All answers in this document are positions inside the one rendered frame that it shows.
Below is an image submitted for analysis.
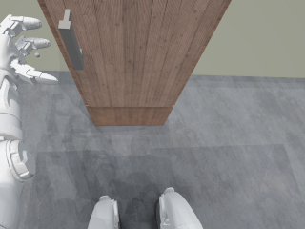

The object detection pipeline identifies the robot right shin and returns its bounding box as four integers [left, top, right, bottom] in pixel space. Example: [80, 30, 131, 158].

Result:
[159, 187, 174, 229]

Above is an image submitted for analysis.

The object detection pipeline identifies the handle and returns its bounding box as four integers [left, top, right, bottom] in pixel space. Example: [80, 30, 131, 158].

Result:
[58, 9, 85, 71]

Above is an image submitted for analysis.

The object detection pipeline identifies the robot left upper arm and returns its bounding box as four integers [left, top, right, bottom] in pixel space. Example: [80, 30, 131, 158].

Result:
[0, 139, 36, 229]

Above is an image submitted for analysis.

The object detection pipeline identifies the robot left forearm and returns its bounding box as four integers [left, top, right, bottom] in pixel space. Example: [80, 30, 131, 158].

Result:
[0, 69, 25, 143]

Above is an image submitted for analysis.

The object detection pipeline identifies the robot left thigh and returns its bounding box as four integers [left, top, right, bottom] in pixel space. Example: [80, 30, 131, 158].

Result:
[88, 199, 119, 229]

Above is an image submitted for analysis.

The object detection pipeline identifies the cupboard door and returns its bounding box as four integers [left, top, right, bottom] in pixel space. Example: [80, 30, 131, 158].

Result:
[44, 0, 227, 107]

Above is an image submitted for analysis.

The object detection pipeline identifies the robot left hand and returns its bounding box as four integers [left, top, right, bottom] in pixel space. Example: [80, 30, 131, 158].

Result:
[0, 14, 59, 86]

